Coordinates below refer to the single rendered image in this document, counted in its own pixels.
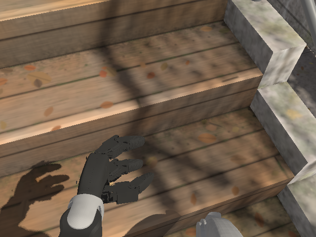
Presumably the right robot shin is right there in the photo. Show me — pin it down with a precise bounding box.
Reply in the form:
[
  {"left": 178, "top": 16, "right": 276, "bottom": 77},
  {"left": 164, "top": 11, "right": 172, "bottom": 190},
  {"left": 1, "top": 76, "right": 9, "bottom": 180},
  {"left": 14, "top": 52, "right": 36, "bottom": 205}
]
[{"left": 205, "top": 212, "right": 221, "bottom": 221}]

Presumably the right robot thigh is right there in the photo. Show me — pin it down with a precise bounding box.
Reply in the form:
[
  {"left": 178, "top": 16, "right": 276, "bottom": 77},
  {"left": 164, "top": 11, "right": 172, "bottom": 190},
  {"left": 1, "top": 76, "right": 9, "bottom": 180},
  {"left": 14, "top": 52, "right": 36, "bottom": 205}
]
[{"left": 196, "top": 217, "right": 243, "bottom": 237}]

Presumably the robot left hand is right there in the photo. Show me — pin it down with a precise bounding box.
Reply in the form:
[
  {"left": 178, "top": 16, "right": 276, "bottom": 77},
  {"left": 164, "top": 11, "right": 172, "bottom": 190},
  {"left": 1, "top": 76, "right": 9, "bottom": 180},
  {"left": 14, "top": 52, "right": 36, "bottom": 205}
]
[{"left": 76, "top": 135, "right": 154, "bottom": 204}]

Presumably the left robot forearm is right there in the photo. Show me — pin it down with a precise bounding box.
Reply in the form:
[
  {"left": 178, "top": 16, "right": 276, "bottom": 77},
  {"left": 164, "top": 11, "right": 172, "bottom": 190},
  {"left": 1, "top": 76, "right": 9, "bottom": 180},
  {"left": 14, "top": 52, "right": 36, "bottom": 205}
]
[{"left": 58, "top": 194, "right": 104, "bottom": 237}]

